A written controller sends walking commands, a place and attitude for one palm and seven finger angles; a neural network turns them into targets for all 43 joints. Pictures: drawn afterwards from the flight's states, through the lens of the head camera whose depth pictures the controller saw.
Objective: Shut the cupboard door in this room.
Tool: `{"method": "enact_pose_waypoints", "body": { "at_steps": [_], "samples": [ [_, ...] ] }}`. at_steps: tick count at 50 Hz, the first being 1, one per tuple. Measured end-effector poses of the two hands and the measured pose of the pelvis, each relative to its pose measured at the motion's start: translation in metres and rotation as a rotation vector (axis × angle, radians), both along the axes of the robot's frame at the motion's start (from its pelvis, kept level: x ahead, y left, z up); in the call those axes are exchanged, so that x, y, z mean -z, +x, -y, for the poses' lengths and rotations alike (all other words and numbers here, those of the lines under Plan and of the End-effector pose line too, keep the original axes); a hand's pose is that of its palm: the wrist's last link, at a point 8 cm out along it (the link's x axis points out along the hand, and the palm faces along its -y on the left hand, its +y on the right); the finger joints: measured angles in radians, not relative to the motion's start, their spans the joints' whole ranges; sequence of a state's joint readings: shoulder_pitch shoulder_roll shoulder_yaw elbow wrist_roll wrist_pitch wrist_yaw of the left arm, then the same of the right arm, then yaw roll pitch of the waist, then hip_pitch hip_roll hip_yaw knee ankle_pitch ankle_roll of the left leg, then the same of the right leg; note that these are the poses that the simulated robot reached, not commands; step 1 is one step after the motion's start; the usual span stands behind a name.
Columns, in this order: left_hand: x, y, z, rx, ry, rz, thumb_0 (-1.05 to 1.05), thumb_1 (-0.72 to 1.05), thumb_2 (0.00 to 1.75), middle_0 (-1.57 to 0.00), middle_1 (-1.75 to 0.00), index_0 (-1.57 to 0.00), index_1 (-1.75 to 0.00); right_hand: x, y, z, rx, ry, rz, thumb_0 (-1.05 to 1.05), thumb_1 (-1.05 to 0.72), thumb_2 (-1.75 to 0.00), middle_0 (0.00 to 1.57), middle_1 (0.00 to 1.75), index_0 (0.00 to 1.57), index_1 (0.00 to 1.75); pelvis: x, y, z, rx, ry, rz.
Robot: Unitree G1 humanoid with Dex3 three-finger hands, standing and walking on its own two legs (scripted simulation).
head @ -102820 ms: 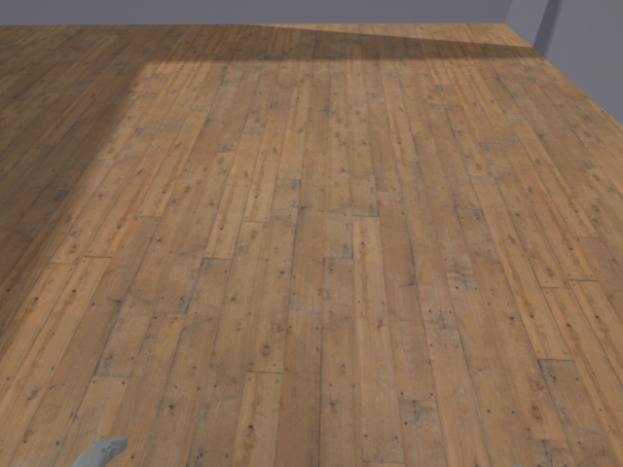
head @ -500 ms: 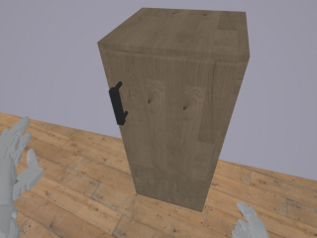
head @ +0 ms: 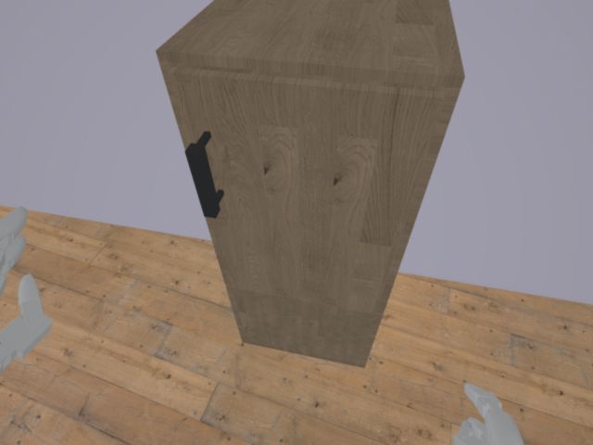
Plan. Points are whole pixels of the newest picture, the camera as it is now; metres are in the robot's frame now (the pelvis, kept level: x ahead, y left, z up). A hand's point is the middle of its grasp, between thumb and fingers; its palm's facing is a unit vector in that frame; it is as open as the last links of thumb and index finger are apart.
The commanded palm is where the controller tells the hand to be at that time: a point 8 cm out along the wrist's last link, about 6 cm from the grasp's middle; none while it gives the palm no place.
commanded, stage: step back with the hand held close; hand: left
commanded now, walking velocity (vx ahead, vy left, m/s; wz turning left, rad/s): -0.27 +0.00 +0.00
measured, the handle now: (208, 175) +0.53 +0.19 +0.07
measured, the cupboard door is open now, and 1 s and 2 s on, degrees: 0 0 0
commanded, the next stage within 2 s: stop stepping back and stand still in 1.00 s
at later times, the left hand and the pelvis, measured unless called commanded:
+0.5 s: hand out of the picture +0.12 +0.27 +0.17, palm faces +0.52 -0.74 -0.44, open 7.4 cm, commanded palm +0.05 +0.31 +0.18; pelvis -0.08 +0.00 -0.02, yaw +2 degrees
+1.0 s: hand out of the picture +0.03 +0.28 +0.19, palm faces +0.53 -0.78 -0.32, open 7.4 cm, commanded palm -0.03 +0.30 +0.18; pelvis -0.17 +0.00 -0.01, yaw +0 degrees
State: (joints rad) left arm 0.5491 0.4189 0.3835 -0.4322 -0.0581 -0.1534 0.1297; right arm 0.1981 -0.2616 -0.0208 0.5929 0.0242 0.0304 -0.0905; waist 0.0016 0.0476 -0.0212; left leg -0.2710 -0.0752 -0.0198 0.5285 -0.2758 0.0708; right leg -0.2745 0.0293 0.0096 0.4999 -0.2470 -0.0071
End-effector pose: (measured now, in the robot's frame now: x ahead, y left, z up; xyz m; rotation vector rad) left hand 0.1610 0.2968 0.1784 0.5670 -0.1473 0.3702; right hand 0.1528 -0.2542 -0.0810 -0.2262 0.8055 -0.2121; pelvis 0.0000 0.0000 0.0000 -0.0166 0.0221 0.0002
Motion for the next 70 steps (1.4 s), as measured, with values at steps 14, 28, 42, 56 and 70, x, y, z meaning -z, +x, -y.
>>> {"method": "enact_pose_waypoints", "body": {
  "at_steps": [14,28,42,56,70],
  "samples": [
    [-0.005,-0.044,-0.015,0.013,0.036,0.109,0.01,0.89,0.9,-0.22,-0.3,-0.21,-0.3,-0.01,-0.041,-0.022,-0.018,-0.007,0.078,0.01,-0.91,-0.9,0.2,0.3,0.2,0.3,0.009,-0.046,-0.012,0.016,-0.005,0.019],
    [-0.009,-0.097,-0.006,-0.035,0.076,0.255,0.01,0.89,0.9,-0.22,-0.3,-0.21,-0.3,0.015,-0.101,-0.01,-0.061,-0.029,0.002,0.01,-0.91,-0.9,0.2,0.3,0.2,0.3,0.023,-0.085,0.002,-0.057,-0.007,0.042],
    [-0.015,-0.154,-0.035,-0.046,0.096,0.265,0.01,0.88,0.9,-0.22,-0.3,-0.22,-0.3,0.001,-0.126,-0.032,-0.092,-0.05,0.017,0.01,-0.91,-0.9,0.2,0.3,0.2,0.3,0.016,-0.129,-0.01,-0.092,-0.08,0.014],
    [-0.007,-0.194,0.023,0.163,-0.015,0.308,0.01,0.89,0.9,-0.21,-0.3,-0.21,-0.3,-0.014,-0.17,-0.04,-0.161,0.015,0.167,0.01,-0.9,-0.9,0.21,0.3,0.2,0.3,0.019,-0.223,0.016,0.038,-0.077,-0.045],
    [-0.019,-0.245,-0.036,0.016,0.016,0.485,0.01,0.88,0.9,-0.22,-0.3,-0.22,-0.31,0.026,-0.313,0.02,0.147,-0.126,0.007,0.01,-0.91,-0.9,0.2,0.3,0.2,0.3,0.039,-0.219,-0.015,0.032,-0.059,0.118]
  ]
}}
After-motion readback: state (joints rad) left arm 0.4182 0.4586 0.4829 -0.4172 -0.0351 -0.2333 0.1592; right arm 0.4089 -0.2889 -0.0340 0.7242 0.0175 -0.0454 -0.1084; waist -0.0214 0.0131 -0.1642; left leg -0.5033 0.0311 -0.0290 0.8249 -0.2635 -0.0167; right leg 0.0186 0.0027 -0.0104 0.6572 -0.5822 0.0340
